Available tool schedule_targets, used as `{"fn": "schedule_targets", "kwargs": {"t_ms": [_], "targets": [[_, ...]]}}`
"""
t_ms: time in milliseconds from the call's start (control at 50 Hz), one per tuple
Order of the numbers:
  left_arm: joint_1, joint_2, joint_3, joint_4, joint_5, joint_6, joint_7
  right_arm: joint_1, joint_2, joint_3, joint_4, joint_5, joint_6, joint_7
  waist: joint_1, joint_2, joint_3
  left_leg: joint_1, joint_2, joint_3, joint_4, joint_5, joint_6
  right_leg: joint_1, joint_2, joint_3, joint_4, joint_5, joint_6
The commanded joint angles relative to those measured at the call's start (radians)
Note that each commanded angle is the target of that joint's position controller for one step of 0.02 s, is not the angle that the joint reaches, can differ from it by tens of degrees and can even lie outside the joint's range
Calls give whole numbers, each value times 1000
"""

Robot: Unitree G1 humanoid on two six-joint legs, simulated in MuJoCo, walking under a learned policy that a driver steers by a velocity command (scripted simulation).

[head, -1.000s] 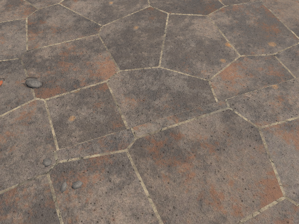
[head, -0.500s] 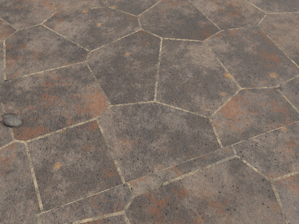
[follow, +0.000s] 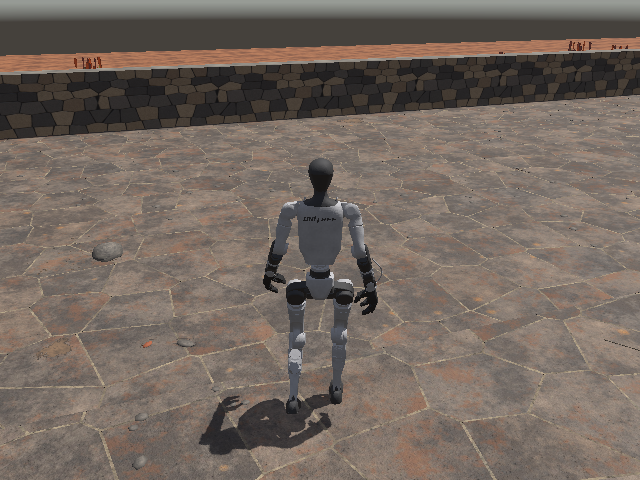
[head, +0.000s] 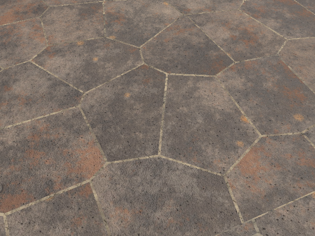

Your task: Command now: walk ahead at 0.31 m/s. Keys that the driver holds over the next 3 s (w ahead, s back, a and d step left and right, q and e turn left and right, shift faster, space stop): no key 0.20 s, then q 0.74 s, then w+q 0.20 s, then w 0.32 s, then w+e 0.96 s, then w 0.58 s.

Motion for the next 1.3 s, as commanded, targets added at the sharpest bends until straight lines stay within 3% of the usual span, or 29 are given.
{"fn": "schedule_targets", "kwargs": {"t_ms": [20,40,100,160,220,280,320,360,400,440,500,540,600,620,640,660,680,700,720,740,760,800,860,960,1040,1120,1240,1280,1300], "targets": [[111,66,26,8,-4,-3,14,-25,-28,5,-75,-18,-3,-29,4,-41,-82,-259,124,-44,39,14,-10,274,-313,275,-195,708,-241],[86,54,25,-7,0,-7,8,-10,-15,6,-68,-11,7,-26,-20,-39,-90,-227,126,-32,-8,16,-32,237,-291,231,-218,722,-234],[22,118,50,-41,10,-26,-21,45,-46,-9,-30,22,23,3,-64,-50,-83,-119,92,48,-141,252,-95,62,-199,70,-217,742,-195],[45,128,56,-30,7,-29,-51,-23,-45,0,-46,7,41,19,-51,-49,-57,-71,95,45,-301,398,-105,-3,-196,66,-179,682,-175],[41,132,59,-28,4,-15,-79,-35,-70,-4,-42,10,26,9,-47,-53,-67,-41,98,33,-371,430,-94,50,-234,94,-100,565,-178],[43,91,40,-33,-34,6,-88,-93,-116,-18,-60,48,-14,-1,-23,17,-76,32,80,38,-532,655,-19,109,-179,82,22,359,-94],[253,135,63,-39,-40,19,-41,-280,-241,-41,-160,81,-32,-13,135,133,-193,71,184,-123,-592,929,212,200,-31,-13,117,-19,23],[94,182,81,-108,-14,34,19,-189,-255,-64,-135,54,-24,-20,41,158,-155,80,260,-297,-686,735,324,88,21,-36,234,-278,47],[37,122,67,-131,3,51,45,-60,-229,-73,-109,47,-26,-38,-25,197,-146,153,352,-461,-758,693,376,-24,11,49,471,-559,66],[-7,83,45,-148,25,59,54,-12,-182,-69,-95,35,-45,-70,-57,129,-126,169,353,-472,-787,614,326,-134,-58,172,730,-632,99],[-8,67,29,-163,45,63,49,-136,-149,-54,-137,59,-29,-93,1,46,-94,107,226,-323,-809,574,238,-96,-73,118,530,-537,130],[59,66,27,-136,21,67,31,-200,-193,-66,-172,48,-18,-79,37,78,-90,12,153,-257,-820,567,206,72,-35,52,309,-417,134],[199,111,44,-87,-45,65,-7,-265,-238,-80,-220,32,24,-35,82,73,-85,-77,143,-283,-775,493,222,311,42,-14,-78,-83,65],[219,144,58,-95,-43,57,-7,-202,-191,-65,-205,19,34,-23,73,53,-101,-153,123,-288,-727,383,177,425,-15,20,-96,21,-6],[250,209,81,-118,-22,42,8,-123,-90,-34,-200,16,38,-20,65,-74,-119,-284,17,-199,-570,141,71,534,-201,162,-106,299,-181],[197,306,100,-153,23,21,17,-164,-53,-21,-290,5,27,-31,42,-274,-21,-500,-97,-72,-400,-93,-73,446,-558,573,-250,389,-469],[131,234,82,-155,36,11,28,-217,-126,-36,-245,7,33,-43,46,-55,33,-486,19,-121,-234,-21,-91,388,-531,474,-318,263,-379],[15,179,68,-192,2,7,23,-173,-161,-51,-221,7,32,-66,-12,-76,21,-407,-7,-82,-144,46,-104,336,-407,336,-308,177,-273],[-90,132,48,-237,-5,0,21,-118,-203,-69,-193,11,28,-74,-45,-100,11,-364,-35,-64,-45,97,-114,304,-337,236,-289,201,-210],[-88,125,40,-240,-6,-4,24,-115,-174,-65,-199,-2,24,-72,-60,-126,1,-331,-55,-62,5,146,-111,290,-296,163,-257,357,-182],[-107,151,51,-255,5,-4,29,-106,-168,-58,-195,-8,22,-52,-72,-105,-6,-302,-53,-18,63,174,-110,267,-290,113,-254,435,-174],[-19,181,66,-249,21,-2,41,-117,-140,-50,-204,25,26,-20,-27,-82,-11,-320,-44,-15,76,247,-124,321,-281,47,-245,465,-184],[113,189,77,-212,12,5,44,-138,-131,-37,-216,51,44,-11,22,-95,6,-394,11,-22,-108,301,-149,497,-324,20,-229,532,-204],[202,223,104,-189,16,10,33,-183,-124,-14,-244,27,69,1,77,-107,13,-371,62,33,-317,217,-107,593,-402,13,-238,563,-244],[234,173,87,-163,30,0,39,-214,-134,-19,-238,12,70,6,101,-120,72,-377,72,23,-370,230,-42,598,-422,23,-351,19,-228],[270,161,70,-132,43,-2,52,-273,-85,-7,-242,8,59,23,111,-108,102,-363,62,37,-413,217,9,612,-417,-33,-381,-62,-192],[258,182,48,-61,37,30,39,-277,-83,-9,-226,17,20,35,43,-111,118,-174,11,78,-538,240,57,499,-398,-130,-323,3,-138],[232,206,39,-28,51,39,30,-225,-118,-25,-217,38,-1,36,-20,-127,91,64,-54,108,-592,360,93,346,-383,-163,-222,104,-131],[215,199,32,-14,66,28,22,-117,-178,-55,-196,41,-14,24,-74,-103,35,219,-76,96,-568,356,113,269,-341,-201,-85,149,-105]]}}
